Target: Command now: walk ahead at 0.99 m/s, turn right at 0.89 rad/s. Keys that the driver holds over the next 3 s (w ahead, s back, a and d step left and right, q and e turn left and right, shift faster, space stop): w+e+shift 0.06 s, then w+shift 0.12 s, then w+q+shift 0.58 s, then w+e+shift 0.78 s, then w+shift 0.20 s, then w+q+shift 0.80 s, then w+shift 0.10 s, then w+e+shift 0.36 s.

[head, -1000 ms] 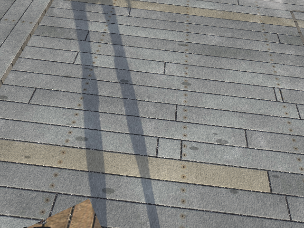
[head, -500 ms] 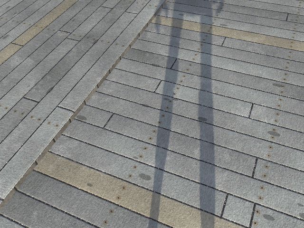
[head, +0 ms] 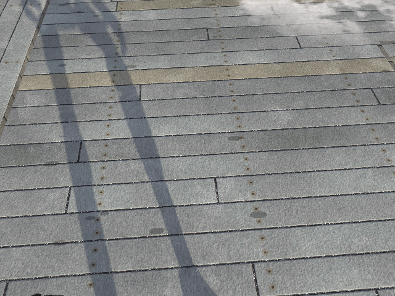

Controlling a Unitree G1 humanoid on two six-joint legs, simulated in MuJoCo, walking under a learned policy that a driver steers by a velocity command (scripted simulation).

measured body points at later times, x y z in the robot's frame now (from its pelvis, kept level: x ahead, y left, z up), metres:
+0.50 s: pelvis +0.47 -0.04 -0.01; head +0.50 -0.05 +0.44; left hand +0.47 +0.22 -0.14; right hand +0.61 -0.30 -0.12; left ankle +0.72 +0.06 -0.67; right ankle +0.29 -0.06 -0.73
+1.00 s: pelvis +0.96 -0.03 -0.01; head +1.00 -0.01 +0.44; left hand +1.18 +0.21 -0.08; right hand +0.96 -0.32 -0.13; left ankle +0.74 -0.02 -0.73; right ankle +1.21 -0.11 -0.70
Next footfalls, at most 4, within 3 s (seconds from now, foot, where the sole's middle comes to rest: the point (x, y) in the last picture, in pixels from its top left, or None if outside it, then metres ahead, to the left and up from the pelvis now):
0.16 right None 0.33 -0.07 -0.77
0.60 left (199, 219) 0.78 -0.01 -0.77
1.06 right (206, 129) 1.24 -0.07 -0.77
1.46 left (165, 73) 1.66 0.12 -0.77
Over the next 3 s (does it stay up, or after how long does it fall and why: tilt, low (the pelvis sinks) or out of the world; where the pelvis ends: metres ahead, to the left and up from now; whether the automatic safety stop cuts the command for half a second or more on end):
stays up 2.87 -0.20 0.01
